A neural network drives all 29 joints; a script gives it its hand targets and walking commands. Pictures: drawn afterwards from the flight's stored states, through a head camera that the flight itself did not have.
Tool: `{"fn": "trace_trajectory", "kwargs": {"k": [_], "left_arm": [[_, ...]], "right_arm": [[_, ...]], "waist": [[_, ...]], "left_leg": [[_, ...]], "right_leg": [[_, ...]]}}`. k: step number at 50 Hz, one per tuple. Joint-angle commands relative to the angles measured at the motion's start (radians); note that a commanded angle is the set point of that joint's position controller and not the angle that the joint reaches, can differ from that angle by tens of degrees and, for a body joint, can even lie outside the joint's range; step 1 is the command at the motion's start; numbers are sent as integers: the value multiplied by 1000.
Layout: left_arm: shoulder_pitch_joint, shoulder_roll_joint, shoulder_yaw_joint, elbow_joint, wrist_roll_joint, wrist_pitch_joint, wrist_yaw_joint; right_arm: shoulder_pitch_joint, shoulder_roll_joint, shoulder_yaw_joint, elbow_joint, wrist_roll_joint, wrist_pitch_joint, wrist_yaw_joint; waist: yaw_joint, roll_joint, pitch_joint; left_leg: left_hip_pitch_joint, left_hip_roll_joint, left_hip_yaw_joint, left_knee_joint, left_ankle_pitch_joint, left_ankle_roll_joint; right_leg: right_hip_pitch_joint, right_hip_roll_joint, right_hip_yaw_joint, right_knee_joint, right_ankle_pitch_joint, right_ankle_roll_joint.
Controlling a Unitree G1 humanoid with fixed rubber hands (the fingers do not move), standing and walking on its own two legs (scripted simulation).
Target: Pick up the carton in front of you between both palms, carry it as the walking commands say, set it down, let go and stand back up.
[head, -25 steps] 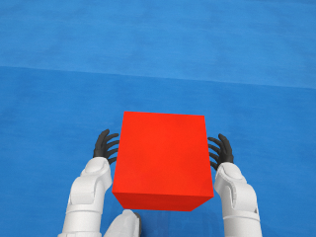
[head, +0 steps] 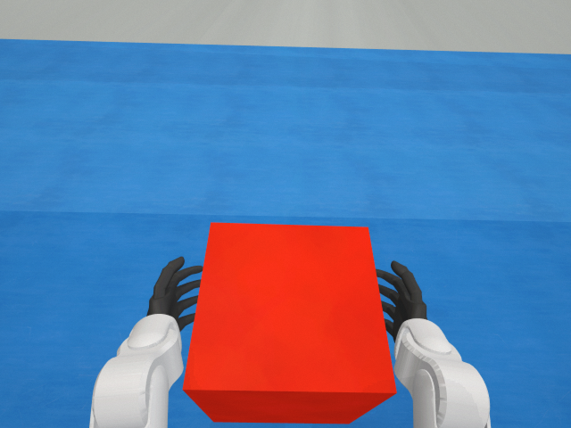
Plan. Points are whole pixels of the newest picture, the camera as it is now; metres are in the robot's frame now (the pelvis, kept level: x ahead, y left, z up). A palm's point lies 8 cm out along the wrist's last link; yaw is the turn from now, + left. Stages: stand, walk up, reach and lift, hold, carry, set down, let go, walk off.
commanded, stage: carry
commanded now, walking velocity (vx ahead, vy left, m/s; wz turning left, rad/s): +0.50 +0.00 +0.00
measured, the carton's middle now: (285, 331) +0.26 +0.00 +0.01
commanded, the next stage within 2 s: none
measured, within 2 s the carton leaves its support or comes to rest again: neither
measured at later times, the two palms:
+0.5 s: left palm (191, 177) +0.54 +0.17 +0.08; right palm (351, 176) +0.53 -0.13 +0.09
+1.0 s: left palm (224, 96) +0.85 +0.15 +0.10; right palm (343, 100) +0.86 -0.15 +0.09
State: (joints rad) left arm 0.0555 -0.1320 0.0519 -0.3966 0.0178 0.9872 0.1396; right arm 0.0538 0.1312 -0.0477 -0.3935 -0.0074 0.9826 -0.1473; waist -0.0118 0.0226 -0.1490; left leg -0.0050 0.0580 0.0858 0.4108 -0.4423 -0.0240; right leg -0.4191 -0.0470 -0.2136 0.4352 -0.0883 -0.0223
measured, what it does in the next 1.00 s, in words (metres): walks ahead: left foot, then right foot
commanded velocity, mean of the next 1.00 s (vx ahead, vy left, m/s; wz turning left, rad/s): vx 0.50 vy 0.00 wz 0.00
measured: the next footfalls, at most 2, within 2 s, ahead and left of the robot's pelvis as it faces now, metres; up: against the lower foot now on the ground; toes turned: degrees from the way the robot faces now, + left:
left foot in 0.46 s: +0.46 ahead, +0.12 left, +0.00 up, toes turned +11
right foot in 0.98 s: +0.78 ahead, -0.10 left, +0.00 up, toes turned -10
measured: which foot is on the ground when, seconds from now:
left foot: down 0.00-0.02, up 0.04-0.44, down 0.46-1.00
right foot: down 0.00-0.50, up 0.52-0.96, down 0.98-1.00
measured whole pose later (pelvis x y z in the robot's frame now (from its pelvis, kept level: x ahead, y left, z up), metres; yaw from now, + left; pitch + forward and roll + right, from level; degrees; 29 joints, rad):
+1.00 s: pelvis +0.62 -0.01 -0.01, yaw +2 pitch +2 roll -1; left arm 0.03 -0.13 0.03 -0.56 0.04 1.21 0.14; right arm 0.03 0.13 -0.04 -0.57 -0.04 1.21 -0.14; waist 0.00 0.04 -0.12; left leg 0.05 0.11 0.17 0.48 -0.48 -0.05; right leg -0.47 -0.06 -0.22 0.53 -0.07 -0.06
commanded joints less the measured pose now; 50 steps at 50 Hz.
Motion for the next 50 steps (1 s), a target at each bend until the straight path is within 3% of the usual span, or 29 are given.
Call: {"fn": "trace_trajectory", "kwargs": {"k": [1,2,3,4,5,6,7,10,15,19,21,23,24,25,26,27,29,30,31,38,42,45,47,48,49,50], "left_arm": [[-238,-645,-582,-134,-184,69,-62],[-257,-655,-583,-146,-198,86,-68],[-286,-663,-591,-176,-210,100,-78],[-307,-687,-607,-189,-222,110,-88],[-334,-702,-626,-208,-234,117,-98],[-354,-710,-640,-218,-244,124,-107],[-364,-713,-650,-218,-252,130,-114],[-338,-685,-645,-200,-254,151,-124],[-318,-646,-610,-186,-236,178,-115],[-326,-649,-597,-192,-218,188,-103],[-361,-640,-599,-191,-215,190,-97],[-373,-631,-608,-200,-216,192,-90],[-378,-622,-609,-207,-216,195,-86],[-388,-625,-620,-241,-224,200,-87],[-403,-656,-640,-241,-236,199,-92],[-397,-713,-651,-222,-236,193,-101],[-391,-801,-657,-201,-230,176,-121],[-386,-829,-661,-194,-223,167,-127],[-377,-847,-663,-191,-215,160,-131],[-355,-799,-671,-239,-202,158,-112],[-348,-704,-649,-249,-210,194,-94],[-361,-649,-628,-247,-219,218,-87],[-355,-633,-610,-237,-224,227,-86],[-342,-630,-599,-225,-224,228,-86],[-327,-629,-589,-211,-223,229,-86],[-324,-618,-576,-206,-219,226,-86]], "right_arm": [[-260,627,607,-193,189,85,81],[-287,614,625,-220,199,105,87],[-310,639,638,-221,212,117,94],[-325,662,633,-218,213,124,103],[-323,688,632,-209,213,128,109],[-315,707,629,-198,207,131,112],[-307,712,625,-189,197,136,113],[-277,702,611,-162,172,152,105],[-301,681,613,-180,179,180,92],[-338,672,623,-210,201,195,97],[-364,656,613,-206,206,197,98],[-346,645,594,-182,207,197,96],[-332,639,583,-175,202,197,95],[-339,639,577,-163,206,192,97],[-328,682,588,-168,221,190,105],[-351,718,599,-196,234,186,116],[-377,804,629,-206,245,171,138],[-389,828,641,-210,247,164,147],[-385,840,647,-210,250,159,156],[-349,757,645,-249,255,164,165],[-320,666,609,-242,228,192,134],[-328,627,594,-238,214,214,110],[-349,622,596,-243,213,225,101],[-356,622,599,-246,213,229,97],[-359,615,599,-245,212,233,92],[-362,618,613,-268,220,238,91]], "waist": [[34,-255,-200],[33,-346,-179],[29,-256,-159],[29,-168,-142],[26,-91,-130],[21,-67,-109],[19,-87,-98],[17,-133,-59],[26,-160,14],[29,-182,56],[23,-184,40],[-3,-118,-63],[-24,-4,-119],[-27,279,-218],[-15,285,-185],[-12,204,-185],[-4,39,-175],[-1,47,-173],[1,73,-175],[-3,120,-53],[-8,130,25],[-6,140,63],[7,130,26],[23,91,-21],[36,11,-90],[41,-230,-172]], "left_leg": [[-492,-21,86,566,267,-7],[-676,-64,11,745,-32,-1],[-711,7,-60,844,-34,27],[-692,41,-74,858,5,40],[-661,72,-85,801,68,45],[-619,94,-89,716,111,43],[-583,82,-62,637,140,39],[-587,66,-5,448,215,10],[-573,32,79,187,357,7],[-551,27,102,108,393,24],[-455,3,135,85,347,42],[-141,-68,198,47,276,53],[34,65,-12,-27,154,82],[227,326,-500,-153,52,220],[231,364,-610,-217,241,245],[200,345,-485,-186,371,236],[79,304,-306,-172,460,175],[35,281,-240,-196,415,140],[16,266,-199,-216,399,129],[20,207,-39,-302,356,144],[25,193,18,-287,441,140],[45,203,36,-257,504,116],[32,191,83,-127,649,93],[-14,152,135,27,716,67],[-138,110,145,240,633,42],[-386,5,137,546,393,-14]], "right_leg": [[606,-324,550,-166,-204,-128],[657,-404,739,-234,-89,-219],[604,-401,661,-212,-6,-222],[528,-365,567,-205,60,-199],[459,-341,480,-229,9,-160],[386,-312,398,-263,-51,-126],[351,-284,331,-286,-96,-102],[345,-255,245,-344,-142,-107],[381,-214,122,-323,36,-90],[435,-216,93,-285,98,-76],[442,-214,67,-199,218,-61],[351,-142,-31,103,375,-16],[190,-97,-40,333,231,21],[-72,21,-10,658,-68,70],[-218,48,123,798,-373,49],[-236,-15,186,868,-361,20],[-204,-81,212,786,-251,-1],[-174,-92,206,715,-206,1],[-154,-83,184,673,-176,4],[-219,-69,87,306,-16,49],[-197,-48,39,162,44,36],[-142,-43,28,85,49,11],[16,-4,-22,45,14,-7],[179,44,-65,11,-30,-8],[383,-1,8,5,-88,-10],[568,-271,456,-104,-210,-108]]}}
